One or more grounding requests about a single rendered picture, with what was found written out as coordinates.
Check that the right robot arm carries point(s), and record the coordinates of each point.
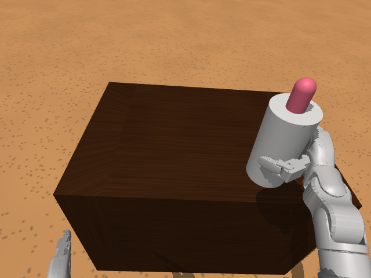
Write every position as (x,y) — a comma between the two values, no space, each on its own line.
(339,226)

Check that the left robot hand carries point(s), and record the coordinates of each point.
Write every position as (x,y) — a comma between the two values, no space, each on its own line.
(60,265)

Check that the bottle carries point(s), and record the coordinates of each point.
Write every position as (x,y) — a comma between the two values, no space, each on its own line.
(288,124)

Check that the right robot hand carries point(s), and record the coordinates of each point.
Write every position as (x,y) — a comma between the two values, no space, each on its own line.
(319,151)

